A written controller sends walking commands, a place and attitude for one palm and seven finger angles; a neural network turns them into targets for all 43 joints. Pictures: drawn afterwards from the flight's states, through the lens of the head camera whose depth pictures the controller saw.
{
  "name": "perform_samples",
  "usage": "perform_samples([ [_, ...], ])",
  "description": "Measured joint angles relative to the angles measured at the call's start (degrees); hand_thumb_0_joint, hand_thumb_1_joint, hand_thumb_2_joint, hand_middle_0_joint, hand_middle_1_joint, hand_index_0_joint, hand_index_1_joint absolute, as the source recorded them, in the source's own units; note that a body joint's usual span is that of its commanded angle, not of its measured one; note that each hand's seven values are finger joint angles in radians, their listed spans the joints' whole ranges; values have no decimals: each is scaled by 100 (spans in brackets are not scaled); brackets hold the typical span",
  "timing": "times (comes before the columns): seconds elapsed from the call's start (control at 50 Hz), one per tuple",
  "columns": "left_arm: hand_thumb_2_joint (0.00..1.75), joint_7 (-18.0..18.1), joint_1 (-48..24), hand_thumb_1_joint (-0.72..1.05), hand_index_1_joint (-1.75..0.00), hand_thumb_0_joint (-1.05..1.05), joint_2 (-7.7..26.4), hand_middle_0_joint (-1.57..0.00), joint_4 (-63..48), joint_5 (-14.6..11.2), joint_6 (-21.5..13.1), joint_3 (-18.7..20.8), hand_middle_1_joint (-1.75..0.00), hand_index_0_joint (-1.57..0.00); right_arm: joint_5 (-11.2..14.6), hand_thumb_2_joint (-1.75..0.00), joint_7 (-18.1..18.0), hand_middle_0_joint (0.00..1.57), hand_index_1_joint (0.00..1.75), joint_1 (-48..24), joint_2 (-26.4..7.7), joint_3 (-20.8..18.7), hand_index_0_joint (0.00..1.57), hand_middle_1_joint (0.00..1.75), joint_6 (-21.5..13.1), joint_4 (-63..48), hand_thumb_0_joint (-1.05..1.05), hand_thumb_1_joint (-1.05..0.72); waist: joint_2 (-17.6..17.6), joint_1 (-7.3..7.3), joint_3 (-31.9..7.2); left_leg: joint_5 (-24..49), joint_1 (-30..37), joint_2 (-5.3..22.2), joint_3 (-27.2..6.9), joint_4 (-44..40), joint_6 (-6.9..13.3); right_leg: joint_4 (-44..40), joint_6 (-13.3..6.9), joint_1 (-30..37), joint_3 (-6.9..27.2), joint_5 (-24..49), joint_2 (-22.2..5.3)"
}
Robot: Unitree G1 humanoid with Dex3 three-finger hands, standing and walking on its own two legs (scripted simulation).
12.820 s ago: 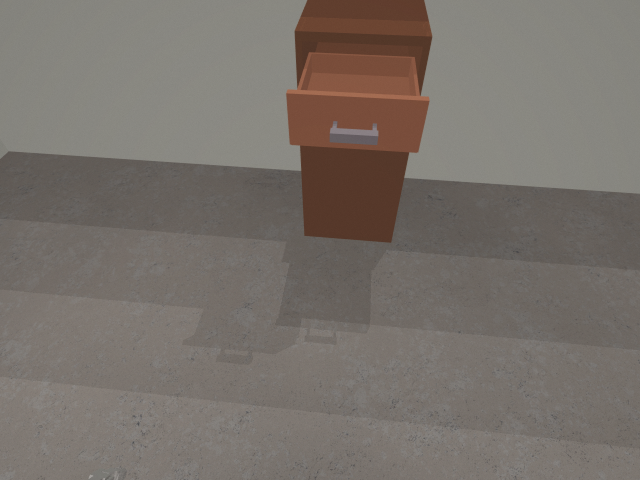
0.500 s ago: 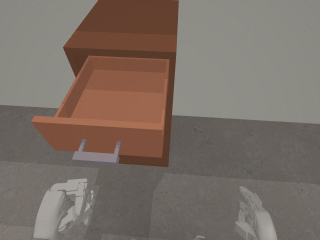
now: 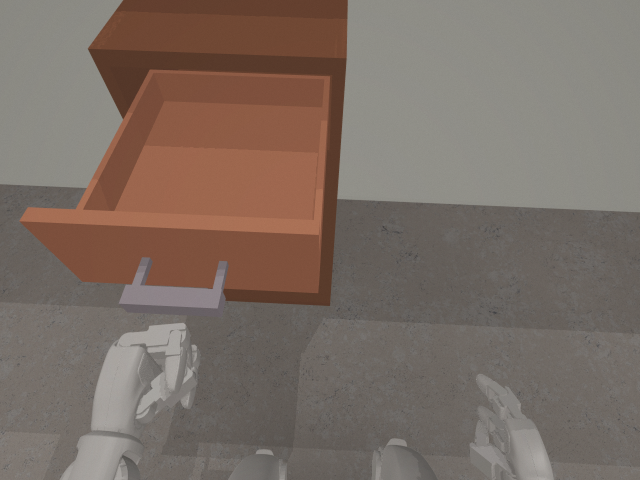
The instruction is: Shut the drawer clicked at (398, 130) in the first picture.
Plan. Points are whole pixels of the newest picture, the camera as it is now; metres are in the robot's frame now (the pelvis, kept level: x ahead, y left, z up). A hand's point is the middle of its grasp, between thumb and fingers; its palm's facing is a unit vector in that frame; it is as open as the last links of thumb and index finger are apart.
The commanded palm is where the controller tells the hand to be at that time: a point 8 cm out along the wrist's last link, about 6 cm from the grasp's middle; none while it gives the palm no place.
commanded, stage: bring the fist close to the handle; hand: left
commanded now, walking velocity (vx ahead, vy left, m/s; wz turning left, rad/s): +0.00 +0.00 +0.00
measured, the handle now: (179, 284) +0.33 +0.19 +0.05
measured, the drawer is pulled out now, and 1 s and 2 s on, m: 0.29 0.29 0.16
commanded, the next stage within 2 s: push the drawer shut in 0.42 s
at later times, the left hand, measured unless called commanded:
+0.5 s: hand (190, 378) +0.23 +0.15 +0.05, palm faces -0.02 -1.00 -0.05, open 3.3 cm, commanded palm +0.20 +0.21 +0.05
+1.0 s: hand (198, 347) +0.26 +0.15 +0.05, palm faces -0.04 -1.00 -0.06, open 3.1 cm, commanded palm +0.26 +0.20 +0.05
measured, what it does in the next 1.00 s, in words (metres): stands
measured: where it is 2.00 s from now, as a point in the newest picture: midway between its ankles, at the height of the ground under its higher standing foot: outside the picture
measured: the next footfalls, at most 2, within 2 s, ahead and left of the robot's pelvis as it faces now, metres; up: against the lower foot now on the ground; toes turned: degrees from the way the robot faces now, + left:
none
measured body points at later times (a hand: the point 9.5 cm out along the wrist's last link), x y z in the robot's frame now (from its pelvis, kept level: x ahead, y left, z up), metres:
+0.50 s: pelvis +0.00 -0.01 +0.00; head +0.08 -0.01 +0.44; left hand +0.22 +0.20 +0.06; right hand +0.18 -0.24 -0.08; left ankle -0.02 +0.12 -0.66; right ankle +0.04 -0.12 -0.66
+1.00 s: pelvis +0.00 +0.00 +0.00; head +0.07 -0.01 +0.44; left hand +0.26 +0.20 +0.05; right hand +0.16 -0.24 -0.09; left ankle -0.02 +0.12 -0.66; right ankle +0.04 -0.12 -0.66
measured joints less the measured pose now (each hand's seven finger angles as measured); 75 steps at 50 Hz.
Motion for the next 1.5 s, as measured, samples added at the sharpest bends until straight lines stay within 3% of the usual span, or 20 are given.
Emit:
perform_samples([
  [0.6,90,-63,218,90,-160,2,69,-140,-40,-84,-176,53,-160,-140,31,-90,-34,20,30,-33,-8,-43,20,30,271,-139,2,-90,5,-2,-91,-66,-132,22,-66,101,-47,110,-41,-122,-53,-89,20],
  [0.7,90,-63,-244,90,-160,2,121,-140,198,-63,-173,50,-160,-140,18,-90,-51,20,30,-77,-63,8,20,30,231,-108,2,-90,14,10,-59,-87,-278,14,-99,230,-46,212,-47,-243,-79,-103,7],
  [0.88,91,-104,-815,87,-160,1,186,-140,556,-96,125,118,-160,-140,43,-90,-47,20,30,20,-57,60,20,30,314,-30,2,-90,26,-40,-33,-5,-189,7,-68,83,-35,72,-35,-164,-51,-20,10],
  [1.06,94,-12,-1338,84,-160,0,167,-140,1062,-33,-52,75,-160,-140,26,-90,-63,20,30,16,-132,52,20,30,257,212,2,-90,17,-9,19,75,-234,-39,-81,61,-22,48,-27,-190,-60,45,-33],
  [1.18,97,79,-1855,86,-160,0,152,-140,1430,22,10,31,-160,-140,36,-90,-70,20,30,-95,-140,53,20,30,249,341,2,-90,18,6,66,140,-267,-67,-77,52,-15,45,-27,-220,-52,102,-59],
  [1.5,97,155,-3294,87,-160,2,252,-140,2818,72,62,253,-160,-140,50,-90,-74,20,30,-121,-121,119,20,30,367,513,2,-90,-29,-97,115,288,-208,-54,-14,-136,-25,-114,-41,-200,7,253,-31],
])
